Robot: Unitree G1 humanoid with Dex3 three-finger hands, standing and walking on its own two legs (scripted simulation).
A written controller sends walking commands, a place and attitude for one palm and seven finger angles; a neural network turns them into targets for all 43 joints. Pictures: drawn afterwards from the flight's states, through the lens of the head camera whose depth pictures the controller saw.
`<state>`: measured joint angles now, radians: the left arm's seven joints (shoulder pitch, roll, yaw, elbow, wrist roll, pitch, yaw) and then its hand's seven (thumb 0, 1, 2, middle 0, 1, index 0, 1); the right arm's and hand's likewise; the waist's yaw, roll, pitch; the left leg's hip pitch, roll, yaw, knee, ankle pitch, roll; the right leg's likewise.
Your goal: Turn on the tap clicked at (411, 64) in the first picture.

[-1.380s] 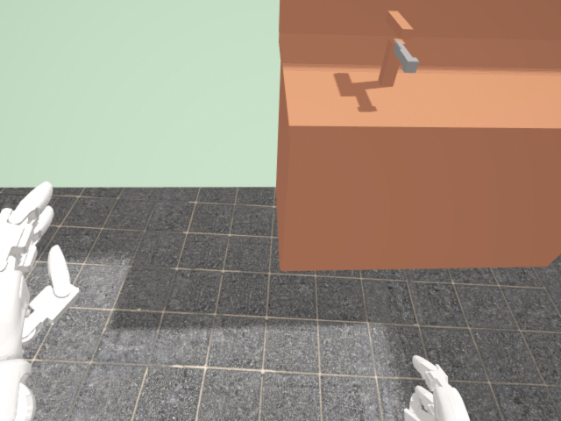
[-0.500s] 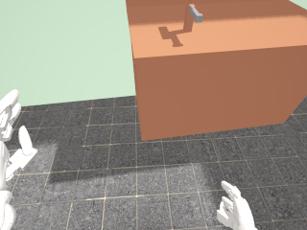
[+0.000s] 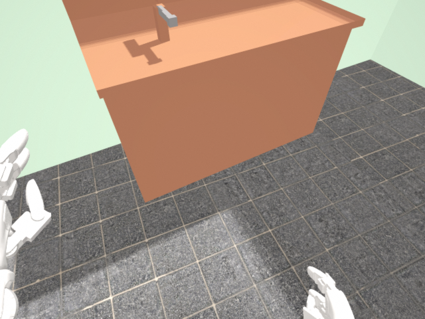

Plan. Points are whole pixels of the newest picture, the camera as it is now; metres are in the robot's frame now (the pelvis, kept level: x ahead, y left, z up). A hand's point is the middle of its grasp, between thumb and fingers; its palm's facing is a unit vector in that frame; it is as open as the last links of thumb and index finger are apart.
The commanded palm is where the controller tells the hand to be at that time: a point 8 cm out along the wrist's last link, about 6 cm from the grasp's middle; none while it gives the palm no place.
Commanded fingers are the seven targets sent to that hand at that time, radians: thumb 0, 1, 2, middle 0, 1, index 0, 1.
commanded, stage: walk to a spot facing it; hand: left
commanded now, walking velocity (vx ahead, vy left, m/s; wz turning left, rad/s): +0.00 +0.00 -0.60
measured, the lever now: (172, 21) +0.93 +0.23 +0.15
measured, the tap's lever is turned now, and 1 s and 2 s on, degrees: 0 0 0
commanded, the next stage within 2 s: turn to face it in 1.52 s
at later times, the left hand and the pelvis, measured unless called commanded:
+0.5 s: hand (145, 189) +0.25 +0.12 +0.18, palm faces +0.17 -0.90 -0.41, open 7.4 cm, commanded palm +0.21 +0.17 +0.19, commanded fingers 0.00 0.90 0.90 -0.20 -0.30 -0.20 -0.30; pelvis -0.03 -0.05 +0.01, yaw -18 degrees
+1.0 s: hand (250, 152) +0.32 -0.02 +0.19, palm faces +0.02 -0.92 -0.40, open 7.4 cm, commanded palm +0.30 +0.03 +0.19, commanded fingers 0.00 0.90 0.90 -0.20 -0.30 -0.20 -0.30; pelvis +0.03 -0.15 +0.01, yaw -26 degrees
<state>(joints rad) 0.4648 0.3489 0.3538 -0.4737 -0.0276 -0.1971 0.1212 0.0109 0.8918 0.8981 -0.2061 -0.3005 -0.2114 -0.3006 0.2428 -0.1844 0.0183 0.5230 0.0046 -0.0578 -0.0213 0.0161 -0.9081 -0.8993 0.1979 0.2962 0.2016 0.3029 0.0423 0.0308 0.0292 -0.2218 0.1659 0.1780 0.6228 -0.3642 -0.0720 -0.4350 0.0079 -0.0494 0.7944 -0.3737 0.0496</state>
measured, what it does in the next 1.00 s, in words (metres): steps to the right, turning right: right foot, then left foot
